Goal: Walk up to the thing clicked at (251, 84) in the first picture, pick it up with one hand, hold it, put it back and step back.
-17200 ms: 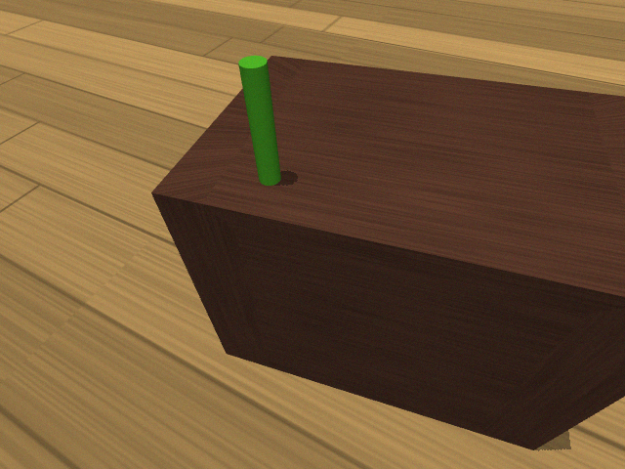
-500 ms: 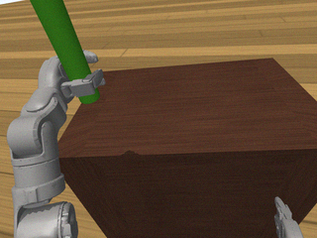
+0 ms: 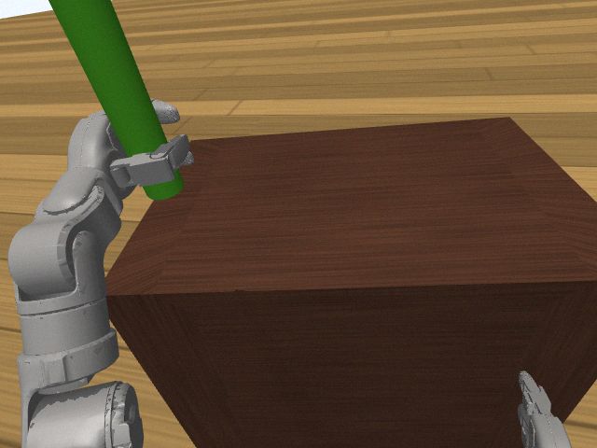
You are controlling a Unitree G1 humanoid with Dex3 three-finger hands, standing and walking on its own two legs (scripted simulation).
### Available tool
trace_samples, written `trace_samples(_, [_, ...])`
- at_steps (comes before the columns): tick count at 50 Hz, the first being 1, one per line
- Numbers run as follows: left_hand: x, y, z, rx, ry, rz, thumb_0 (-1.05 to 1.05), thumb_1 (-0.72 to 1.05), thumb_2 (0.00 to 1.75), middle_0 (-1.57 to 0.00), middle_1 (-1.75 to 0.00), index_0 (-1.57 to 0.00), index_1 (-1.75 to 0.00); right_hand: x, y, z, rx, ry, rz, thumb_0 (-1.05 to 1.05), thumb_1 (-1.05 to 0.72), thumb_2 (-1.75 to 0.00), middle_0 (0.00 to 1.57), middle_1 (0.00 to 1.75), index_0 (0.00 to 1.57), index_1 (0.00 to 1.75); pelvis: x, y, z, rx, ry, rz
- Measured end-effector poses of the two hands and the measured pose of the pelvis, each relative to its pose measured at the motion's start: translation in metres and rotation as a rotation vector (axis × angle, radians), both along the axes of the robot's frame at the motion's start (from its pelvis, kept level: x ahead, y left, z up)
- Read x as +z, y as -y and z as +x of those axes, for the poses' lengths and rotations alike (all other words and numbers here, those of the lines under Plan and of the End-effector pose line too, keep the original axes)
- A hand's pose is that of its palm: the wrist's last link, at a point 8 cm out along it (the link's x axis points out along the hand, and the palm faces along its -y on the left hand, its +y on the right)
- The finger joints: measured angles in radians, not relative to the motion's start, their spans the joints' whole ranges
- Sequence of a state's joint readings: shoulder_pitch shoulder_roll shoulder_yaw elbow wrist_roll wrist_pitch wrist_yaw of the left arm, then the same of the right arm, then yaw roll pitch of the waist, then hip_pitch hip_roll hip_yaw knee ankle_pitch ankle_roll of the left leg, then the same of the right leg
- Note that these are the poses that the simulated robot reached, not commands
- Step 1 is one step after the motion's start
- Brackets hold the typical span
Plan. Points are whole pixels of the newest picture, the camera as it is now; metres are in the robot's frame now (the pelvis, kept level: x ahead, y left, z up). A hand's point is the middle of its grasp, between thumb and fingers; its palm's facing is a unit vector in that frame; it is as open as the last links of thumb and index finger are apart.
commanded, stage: hold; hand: left
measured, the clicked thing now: (122, 93) +0.33 +0.18 +0.37
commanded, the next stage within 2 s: crouch in 1.46 s
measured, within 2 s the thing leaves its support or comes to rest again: neither
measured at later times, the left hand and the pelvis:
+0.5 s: hand (166, 135) +0.35 +0.16 +0.32, palm faces +0.14 -0.99 +0.00, open 5.8 cm; pelvis +0.00 +0.00 +0.00, yaw +0 degrees
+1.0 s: hand (161, 124) +0.34 +0.16 +0.33, palm faces +0.13 -0.99 +0.00, open 5.8 cm; pelvis +0.00 +0.00 +0.00, yaw +0 degrees
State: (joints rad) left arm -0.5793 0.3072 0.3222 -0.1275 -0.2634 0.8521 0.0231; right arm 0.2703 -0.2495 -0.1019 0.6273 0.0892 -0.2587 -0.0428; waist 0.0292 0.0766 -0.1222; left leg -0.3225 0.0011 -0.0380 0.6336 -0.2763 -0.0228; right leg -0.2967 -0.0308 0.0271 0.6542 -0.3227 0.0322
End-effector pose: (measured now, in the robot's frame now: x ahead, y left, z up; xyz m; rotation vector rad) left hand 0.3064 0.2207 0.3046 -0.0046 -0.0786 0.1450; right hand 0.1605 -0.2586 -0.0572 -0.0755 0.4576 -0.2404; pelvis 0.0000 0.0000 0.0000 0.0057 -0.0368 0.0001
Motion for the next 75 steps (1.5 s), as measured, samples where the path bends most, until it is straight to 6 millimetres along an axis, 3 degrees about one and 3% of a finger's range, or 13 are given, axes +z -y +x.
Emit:
trace_samples(9, [-0.009, 0.004, -0.003, -0.015, -0.022, 0.007, 0.01, 0.1, 1.14, -0.95, -1.15, -0.99, -1.11, -0.002, -0.006, -0.002, 0.009, 0.005, 0.015, -0.02, 0.56, -0.05, 0.06, 0.05, 0.05, 0.05, 0.0, -0.001, -0.001, -0.003, 0.001, -0.001])
trace_samples(21, [0.016, 0.003, 0.008, -0.001, 0.015, 0.006, 0.01, 0.09, 1.15, -0.96, -1.14, -1.0, -1.1, -0.002, -0.003, -0.001, -0.009, 0.005, 0.004, -0.02, 0.56, -0.05, 0.06, 0.05, 0.05, 0.05, 0.0, -0.002, 0.002, -0.004, -0.003, 0.001])
trace_samples(34, [0.003, 0.008, 0.013, -0.005, -0.031, -0.006, 0.01, 0.09, 1.15, -0.95, -1.14, -0.99, -1.1, 0.0, -0.009, -0.001, 0.01, 0.014, 0.023, -0.02, 0.56, -0.05, 0.06, 0.05, 0.05, 0.05, 0.0, -0.002, 0.001, -0.008, -0.002, 0.001])
trace_samples(50, [0.026, 0.006, 0.009, -0.014, 0.002, 0.014, 0.01, 0.09, 1.15, -0.95, -1.14, -0.99, -1.1, 0.001, -0.01, 0.003, 0.016, 0.022, 0.019, -0.02, 0.56, -0.06, 0.05, 0.05, 0.05, 0.05, 0.001, -0.003, 0.0, -0.004, 0.003, -0.001])
trace_samples(64, [0.002, 0.006, 0.009, 0.008, -0.043, -0.005, 0.01, 0.1, 1.14, -0.95, -1.14, -0.99, -1.1, 0.003, -0.014, -0.008, 0.021, 0.019, 0.024, -0.02, 0.56, -0.05, 0.06, 0.05, 0.05, 0.05, 0.001, -0.003, -0.005, -0.006, 0.009, 0.0])
trace_samples(75, [0.029, 0.007, 0.005, -0.011, 0.03, 0.015, 0.01, 0.09, 1.15, -0.95, -1.14, -0.99, -1.1, 0.002, -0.008, -0.009, -0.005, 0.03, 0.013, -0.02, 0.55, -0.06, 0.05, 0.05, 0.05, 0.05, 0.001, -0.005, -0.006, -0.008, 0.011, -0.004])
